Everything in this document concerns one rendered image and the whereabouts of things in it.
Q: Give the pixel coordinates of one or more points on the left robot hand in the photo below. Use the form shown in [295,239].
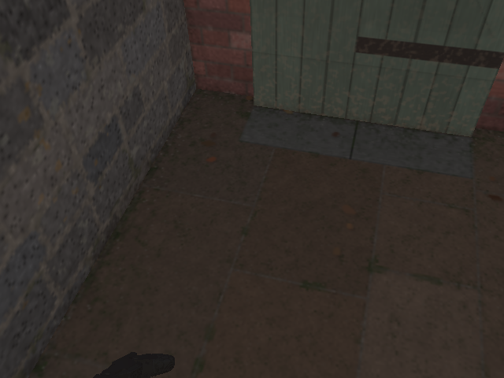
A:
[139,366]

